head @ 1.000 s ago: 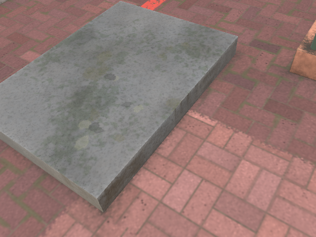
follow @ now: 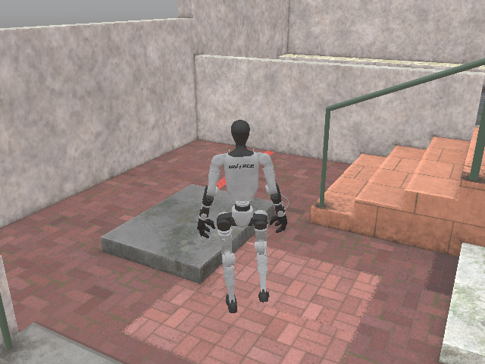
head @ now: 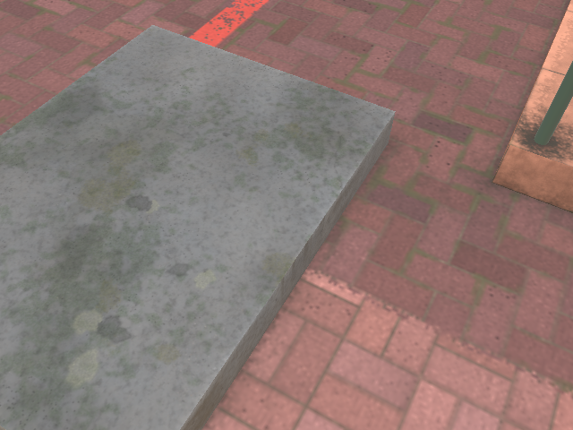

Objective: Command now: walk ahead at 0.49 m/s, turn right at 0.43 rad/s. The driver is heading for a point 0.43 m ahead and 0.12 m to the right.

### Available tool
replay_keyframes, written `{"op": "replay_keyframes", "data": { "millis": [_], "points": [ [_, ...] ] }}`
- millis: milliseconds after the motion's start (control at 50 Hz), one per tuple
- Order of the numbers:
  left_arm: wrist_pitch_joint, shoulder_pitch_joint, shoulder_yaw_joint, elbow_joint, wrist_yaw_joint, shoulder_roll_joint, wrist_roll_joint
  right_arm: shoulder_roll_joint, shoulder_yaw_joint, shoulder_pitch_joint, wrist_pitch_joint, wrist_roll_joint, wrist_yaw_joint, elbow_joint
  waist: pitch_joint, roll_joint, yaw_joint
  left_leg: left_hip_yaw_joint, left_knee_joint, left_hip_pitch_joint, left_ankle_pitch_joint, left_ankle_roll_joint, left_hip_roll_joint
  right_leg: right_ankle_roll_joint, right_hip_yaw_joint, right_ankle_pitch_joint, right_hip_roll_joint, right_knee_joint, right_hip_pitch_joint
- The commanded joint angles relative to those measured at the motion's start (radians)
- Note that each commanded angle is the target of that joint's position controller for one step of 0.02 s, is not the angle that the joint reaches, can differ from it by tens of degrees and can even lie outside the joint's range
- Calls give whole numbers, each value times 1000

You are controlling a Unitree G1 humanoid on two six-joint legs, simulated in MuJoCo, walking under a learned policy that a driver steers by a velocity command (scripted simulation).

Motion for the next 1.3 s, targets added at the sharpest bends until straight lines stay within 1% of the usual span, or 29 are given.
{"op": "replay_keyframes", "data": {
  "millis": [20,140,220,280,320,340,360,380,400,420,440,480,500,560,640,720,800,840,860,880,900,920,940,1000,1080,1140,1180,1220,1300],
  "points": [
    [13,-2,6,-50,-15,14,5,-84,-15,50,-28,5,-8,-20,16,104,7,-167,-226,38,110,60,284,13,19,94,-54,13,-146],
    [8,-229,-12,-137,-30,-8,4,-78,-8,133,-28,-1,-16,19,64,90,-26,-10,-213,88,317,44,254,25,-62,264,-28,-273,-191],
    [7,-328,-20,-186,-38,-4,8,-101,-13,197,-17,-4,-32,50,73,97,-47,51,-166,206,494,30,282,-13,-140,235,3,-435,-148],
    [10,-272,-9,-181,-30,19,12,-137,-21,193,0,-8,-44,55,16,139,-4,98,12,286,909,20,299,-73,-195,90,87,-473,-22],
    [3,-102,13,-136,-23,62,13,-168,-31,182,21,-10,-42,48,-86,157,65,103,301,272,996,30,312,-129,-191,-4,152,-521,172],
    [-5,46,36,-89,-12,100,21,-176,-34,167,27,-6,-34,33,-164,113,132,113,545,156,824,9,295,-165,-148,6,159,-609,383],
    [-4,120,68,-80,5,201,32,-109,-21,186,23,5,-23,-10,-259,-31,134,107,885,-165,259,-28,226,-250,187,-132,-84,-635,664],
    [5,71,81,-112,9,273,13,-80,-20,158,12,17,-9,-83,-311,-162,78,-32,1194,-505,-391,-74,-2,-392,736,75,-323,-782,812],
    [11,69,74,-105,20,239,-7,-128,-28,42,4,11,-9,-96,-228,23,99,-178,1182,-581,-272,-61,70,-352,579,304,-299,-803,746],
    [3,15,60,-99,29,188,-11,-101,-19,48,-6,28,-11,-94,-136,45,52,-176,1104,-548,-185,-57,108,-314,420,529,-280,-792,616],
    [-7,-30,45,-102,29,133,-11,-91,-18,78,-3,22,-16,-68,-80,105,4,-176,1016,-478,-171,-58,133,-259,304,688,-222,-794,499],
    [-22,-78,23,-102,31,77,-20,-81,-19,121,36,-14,-16,-49,-68,70,-49,-177,912,-366,-165,-70,144,-199,167,782,-143,-817,377],
    [-32,-62,18,-94,29,76,-21,-76,-21,125,55,-19,-13,-48,-75,56,-55,-168,884,-345,-158,-75,133,-190,140,860,-125,-819,362],
    [-42,-16,17,-67,30,108,-16,-59,-17,102,77,-14,-7,-52,-87,18,-58,-141,770,-368,-73,-89,112,-155,67,982,-85,-818,375],
    [-28,10,1,-47,40,91,-16,-59,-10,-2,82,-5,-8,-69,-83,-36,-23,-124,577,-380,42,-93,100,-85,23,955,-48,-812,422],
    [-19,51,-10,-12,53,84,-9,-58,-2,-68,79,3,-18,-73,-78,-46,16,-119,408,-344,86,-75,79,-79,37,949,-78,-788,497],
    [-9,48,-17,18,64,75,-5,-67,-6,-19,66,0,-34,-37,-48,-44,0,-119,265,-232,-15,-34,44,-91,81,961,-111,-695,511],
    [-14,18,-19,25,68,78,-21,-67,-8,93,47,-7,-44,9,-60,6,-64,-156,53,-27,242,-8,77,-45,79,855,-78,-591,448],
    [-22,44,-27,13,67,61,-24,-125,-18,159,35,-13,-52,22,-137,90,-60,-295,77,146,686,27,223,-9,57,554,-22,-495,366],
    [-3,190,-28,56,63,11,-40,-145,-19,151,45,3,-51,27,-211,241,-7,-467,117,215,1005,206,407,23,16,-62,110,-346,293],
    [23,147,-20,66,68,45,-25,-83,2,121,53,12,-41,21,-208,223,-30,-536,61,139,879,265,444,18,35,-409,136,-258,254],
    [35,90,-15,63,65,48,-12,-75,7,71,53,5,-36,18,-133,168,-19,-500,6,38,654,256,409,21,58,-424,132,-190,237],
    [43,57,-16,66,60,32,-4,-70,11,18,60,0,-39,13,-95,123,0,-454,-40,-34,422,216,358,30,66,-374,116,-186,240],
    [64,62,-29,94,56,-10,-2,-60,20,-54,73,-1,-51,21,-31,165,37,-328,-104,-142,142,109,243,72,28,-253,90,-360,298],
    [67,72,-36,135,68,-19,-16,-93,11,-21,83,7,-46,54,-69,154,17,-324,-87,-107,-48,77,222,86,-13,-104,83,-565,352],
    [55,56,-40,140,68,-1,1,-87,4,-13,96,14,-40,66,-19,114,4,-326,-95,-195,-269,-11,191,67,44,36,26,-736,406],
    [43,42,-45,149,62,0,-8,-62,2,-9,103,19,-33,74,50,36,-19,-272,-77,-123,-210,-38,138,53,89,-91,5,-769,235],
    [25,34,-51,156,63,-12,-14,-39,4,18,102,12,-32,97,33,-5,-34,-250,-6,-17,-74,-36,129,51,109,-85,-10,-825,190],
    [8,34,-52,155,70,-6,-15,-28,7,31,93,9,-29,129,16,9,-42,-229,21,21,37,-39,124,37,125,-35,-25,-855,215]
  ]
}}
